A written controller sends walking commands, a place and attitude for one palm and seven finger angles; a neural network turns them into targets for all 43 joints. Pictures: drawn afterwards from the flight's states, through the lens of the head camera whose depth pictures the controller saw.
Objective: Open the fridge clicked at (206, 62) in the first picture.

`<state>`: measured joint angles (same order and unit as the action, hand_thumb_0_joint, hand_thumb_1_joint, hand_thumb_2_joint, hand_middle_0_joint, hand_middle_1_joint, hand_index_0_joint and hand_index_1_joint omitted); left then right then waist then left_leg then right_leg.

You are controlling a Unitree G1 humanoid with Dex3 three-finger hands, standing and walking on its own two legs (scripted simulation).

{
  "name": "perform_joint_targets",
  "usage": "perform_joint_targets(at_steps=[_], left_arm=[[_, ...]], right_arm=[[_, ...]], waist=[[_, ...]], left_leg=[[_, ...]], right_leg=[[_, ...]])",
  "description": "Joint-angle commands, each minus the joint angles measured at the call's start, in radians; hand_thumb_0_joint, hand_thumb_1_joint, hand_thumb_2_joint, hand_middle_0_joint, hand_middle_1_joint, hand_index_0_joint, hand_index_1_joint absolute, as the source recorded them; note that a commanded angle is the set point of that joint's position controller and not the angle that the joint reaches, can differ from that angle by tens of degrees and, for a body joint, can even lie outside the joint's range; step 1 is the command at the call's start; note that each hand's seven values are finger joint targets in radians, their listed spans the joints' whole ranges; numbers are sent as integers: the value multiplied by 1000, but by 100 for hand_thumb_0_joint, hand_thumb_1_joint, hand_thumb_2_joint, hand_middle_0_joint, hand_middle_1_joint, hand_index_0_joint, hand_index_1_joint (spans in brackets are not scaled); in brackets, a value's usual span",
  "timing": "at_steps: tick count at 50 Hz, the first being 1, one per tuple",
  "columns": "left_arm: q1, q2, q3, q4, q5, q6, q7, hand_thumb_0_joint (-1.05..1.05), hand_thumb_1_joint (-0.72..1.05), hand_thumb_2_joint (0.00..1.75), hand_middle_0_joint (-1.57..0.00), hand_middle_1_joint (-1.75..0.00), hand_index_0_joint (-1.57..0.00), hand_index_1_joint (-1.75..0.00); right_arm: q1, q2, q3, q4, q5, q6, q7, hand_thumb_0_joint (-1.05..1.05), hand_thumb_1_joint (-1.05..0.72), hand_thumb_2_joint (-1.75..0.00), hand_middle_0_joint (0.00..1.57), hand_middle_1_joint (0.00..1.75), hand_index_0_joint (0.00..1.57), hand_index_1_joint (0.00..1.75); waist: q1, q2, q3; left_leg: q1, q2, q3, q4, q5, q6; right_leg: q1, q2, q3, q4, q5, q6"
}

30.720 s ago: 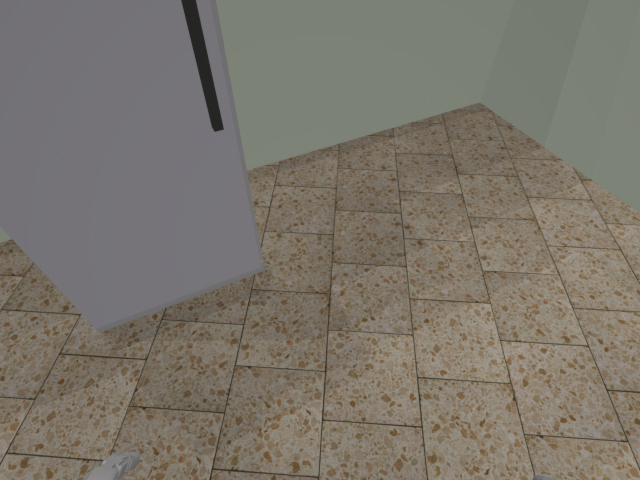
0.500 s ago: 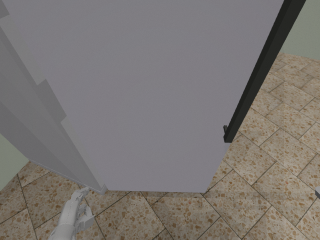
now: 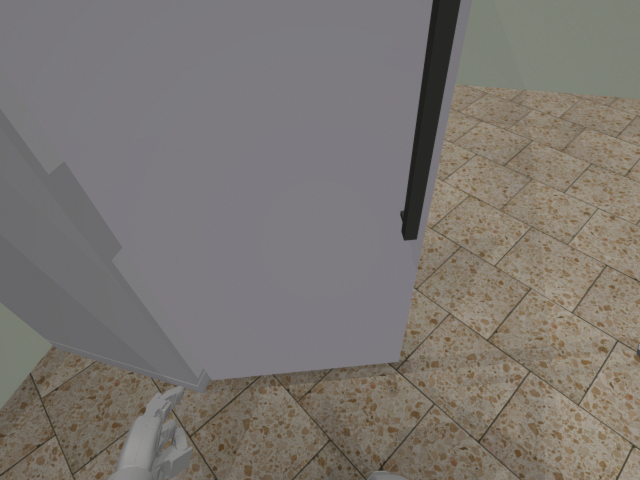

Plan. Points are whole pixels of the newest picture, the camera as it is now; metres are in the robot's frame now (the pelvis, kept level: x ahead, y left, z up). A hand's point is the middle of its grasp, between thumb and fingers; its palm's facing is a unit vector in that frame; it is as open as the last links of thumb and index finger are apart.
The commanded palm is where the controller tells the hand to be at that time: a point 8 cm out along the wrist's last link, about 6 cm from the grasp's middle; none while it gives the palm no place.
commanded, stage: step back with the hand held close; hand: right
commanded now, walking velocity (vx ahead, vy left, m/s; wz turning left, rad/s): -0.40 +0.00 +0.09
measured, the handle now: (425, 98) +0.54 -0.14 +0.21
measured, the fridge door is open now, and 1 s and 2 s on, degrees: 69 69 69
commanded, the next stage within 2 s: stop stepping back and stand still in 0.36 s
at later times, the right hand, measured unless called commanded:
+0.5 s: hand out of the picture +0.15 -0.27 +0.18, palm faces +0.29 +0.90 -0.33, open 7.4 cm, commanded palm +0.06 -0.31 +0.19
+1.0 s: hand out of the picture -0.01 -0.29 +0.19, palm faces +0.14 +0.92 -0.38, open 7.4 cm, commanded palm -0.05 -0.36 +0.19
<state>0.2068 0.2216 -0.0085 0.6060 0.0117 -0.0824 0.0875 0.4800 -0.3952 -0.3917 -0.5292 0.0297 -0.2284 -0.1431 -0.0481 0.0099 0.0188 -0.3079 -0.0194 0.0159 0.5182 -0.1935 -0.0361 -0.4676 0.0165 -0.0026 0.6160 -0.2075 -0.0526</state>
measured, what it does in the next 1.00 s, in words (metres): walks backwards: left foot, then left foot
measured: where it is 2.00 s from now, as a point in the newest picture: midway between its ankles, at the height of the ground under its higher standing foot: outside the picture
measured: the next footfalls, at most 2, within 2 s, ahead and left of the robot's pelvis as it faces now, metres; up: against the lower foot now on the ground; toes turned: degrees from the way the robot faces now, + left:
left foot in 0.30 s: -0.17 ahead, +0.12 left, -0.01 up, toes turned +5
left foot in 0.56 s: -0.11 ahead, +0.08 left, +0.00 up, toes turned +7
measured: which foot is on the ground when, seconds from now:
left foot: down 0.00-0.02, up 0.04-0.28, down 0.30-0.40, up 0.42-0.54, down 0.56-0.74, up 0.76-1.00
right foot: down 0.00-0.56, up 0.58-0.76, down 0.78-1.00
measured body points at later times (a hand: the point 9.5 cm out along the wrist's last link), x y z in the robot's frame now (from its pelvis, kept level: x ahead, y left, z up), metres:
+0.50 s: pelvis -0.11 -0.03 -0.01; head -0.11 -0.08 +0.44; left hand +0.06 +0.21 -0.06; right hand +0.13 -0.31 +0.20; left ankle -0.18 +0.10 -0.70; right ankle +0.12 -0.06 -0.72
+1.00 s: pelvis -0.24 -0.08 +0.03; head -0.26 -0.15 +0.47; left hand -0.17 +0.14 -0.05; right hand -0.03 -0.34 +0.21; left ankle -0.26 +0.00 -0.67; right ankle -0.16 -0.19 -0.72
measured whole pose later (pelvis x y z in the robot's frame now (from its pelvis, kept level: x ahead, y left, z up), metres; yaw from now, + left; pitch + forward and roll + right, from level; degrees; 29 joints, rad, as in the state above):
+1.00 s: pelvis -0.24 -0.08 +0.03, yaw +9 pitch +0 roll +5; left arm 0.37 0.09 -0.04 0.63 0.03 -0.10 0.02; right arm 0.68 -0.44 -0.37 -0.64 0.05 -0.16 -0.12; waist 0.08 0.05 -0.09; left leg -0.37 -0.09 0.14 0.82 -0.43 0.03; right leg -0.30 -0.07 0.06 0.45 -0.25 0.01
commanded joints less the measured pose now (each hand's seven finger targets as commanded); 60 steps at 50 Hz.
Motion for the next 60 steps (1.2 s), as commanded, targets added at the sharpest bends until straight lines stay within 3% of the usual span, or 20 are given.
perform_joint_targets(at_steps=[1,5,11,15,18,20,22,25,27,28,29,30,36,38,40,41,49,52,55,60], left_arm=[[-129,169,59,-172,-1,-77,27,0,90,90,-20,-30,-20,-30],[-113,134,87,-155,8,-77,-8,0,90,90,-20,-30,-20,-30],[-75,95,67,-109,3,-84,-40,0,90,90,-20,-30,-20,-30],[-78,73,41,-71,-1,-66,-9,0,90,90,-20,-30,-20,-30],[-89,140,74,-60,-8,-105,29,0,90,90,-20,-30,-20,-30],[-155,132,52,-107,-8,-104,9,0,90,90,-20,-30,-20,-30],[-152,138,59,-103,8,-111,-12,0,90,90,-20,-30,-20,-30],[-149,108,64,-165,22,-72,-37,0,90,90,-20,-30,-20,-30],[-132,94,71,-177,-18,-43,-45,0,90,90,-20,-30,-20,-30],[-148,97,90,-182,-24,-35,-40,0,90,90,-20,-30,-20,-30],[-104,104,93,-152,5,-22,-46,0,90,90,-20,-30,-20,-30],[-62,69,84,-127,8,-7,-60,0,90,90,-20,-30,-20,-30],[7,124,64,-50,7,-80,7,0,90,90,-20,-30,-20,-30],[-1,175,74,-83,7,-115,8,0,90,90,-20,-30,-20,-30],[-25,172,100,-122,-20,-123,1,0,90,90,-20,-30,-20,-30],[-4,117,81,-124,-13,-120,-24,0,90,90,-20,-30,-20,-30],[-66,82,46,-143,24,-48,-34,0,90,90,-20,-30,-20,-30],[-45,60,69,-94,-5,-10,-18,0,90,90,-20,-30,-20,-30],[-56,77,50,-92,0,-45,-21,0,90,90,-20,-30,-20,-30],[-107,82,50,-64,-13,-63,-1,0,90,90,-20,-30,-20,-30]], right_arm=[[-118,-206,-159,-191,-13,-74,-20,0,-90,-90,20,30,20,30],[-55,-220,-197,-145,-15,-85,2,0,-90,-90,20,30,20,30],[48,-205,-132,-256,62,-70,15,0,-90,-90,20,30,20,30],[-147,-287,-145,-235,37,-87,2,0,-90,-90,20,30,20,30],[-266,-255,-100,-160,29,-66,20,0,-90,-90,20,30,20,30],[-253,-239,-89,-186,48,-31,28,0,-90,-90,20,30,20,30],[-198,-250,-144,-131,53,-53,34,0,-90,-90,20,30,20,30],[68,-261,-218,-143,71,-33,42,0,-90,-90,20,30,20,30],[169,-271,-227,-242,66,-26,31,0,-90,-90,20,30,20,30],[170,-297,-219,-323,64,-20,27,0,-90,-90,20,30,20,30],[115,-322,-266,-382,57,-22,16,0,-90,-90,20,30,20,30],[-1,-306,-248,-454,67,-1,30,0,-90,-90,20,30,20,30],[-304,-201,-98,-133,1,3,-22,0,-90,-90,20,30,20,30],[-472,-181,-32,-124,-15,-16,-39,0,-90,-90,20,30,20,30],[-383,-223,-81,-83,-41,-30,-17,0,-90,-90,20,30,20,30],[-287,-210,-78,-152,-18,-16,-5,0,-90,-90,20,30,20,30],[215,-265,-185,-299,10,7,-26,0,-90,-90,20,30,20,30],[39,-249,-201,-181,7,37,-19,0,-90,-90,20,30,20,30],[-180,-395,-308,-216,25,-4,-42,0,-90,-90,20,30,20,30],[-160,-120,-48,-21,10,-19,-7,0,-90,-90,20,30,20,30]], waist=[[28,-362,-88],[13,-213,-125],[13,-217,-285],[45,112,-171],[76,72,-187],[26,-246,-274],[8,-238,-177],[-35,-297,-216],[-14,-3,-207],[1,298,-113],[22,254,-66],[74,199,-100],[109,-171,-67],[89,-587,12],[40,-268,-3],[67,-226,-36],[38,-367,-101],[43,165,-112],[85,192,-43],[61,23,97]], left_leg=[[196,-90,-18,309,-144,13],[246,-115,-32,541,-242,33],[109,-62,29,-187,-314,82],[-143,287,-173,-311,416,131],[-152,48,18,-3,370,16],[-90,-116,-35,300,-337,11],[106,-131,-40,431,-464,58],[366,-155,104,252,-354,107],[6,59,-47,-191,-449,162],[-434,380,-485,-461,-686,252],[-563,488,-592,-503,-731,329],[-534,429,-315,-377,-639,286],[-112,174,59,146,-340,114],[-365,-16,86,668,-402,41],[-316,-30,-30,855,-250,29],[-420,-32,-4,847,-245,37],[317,-87,176,71,-343,93],[407,221,-134,-237,-189,210],[169,453,-443,-298,-29,325],[-19,302,-114,-223,-140,222]], right_leg=[[-188,-291,420,-539,-600,-81],[-238,-306,343,-531,-497,-107],[338,-205,155,-427,-60,112],[388,-58,-27,154,-63,73],[551,-84,33,-139,430,34],[556,-264,284,-329,652,-47],[146,-316,325,-573,-219,-15],[-118,-182,109,-578,-377,125],[87,52,-161,105,-287,163],[137,124,-32,672,-295,157],[-3,93,99,946,-264,124],[-35,23,123,1022,-159,108],[169,-72,-32,-132,-183,36],[192,-286,473,-409,-463,-33],[50,-380,574,-474,-580,-138],[193,-290,594,-466,-545,-30],[-141,-180,154,-427,-470,25],[-256,-30,-65,290,-292,49],[-346,-87,54,740,-209,65],[5,-114,-51,200,-116,26]])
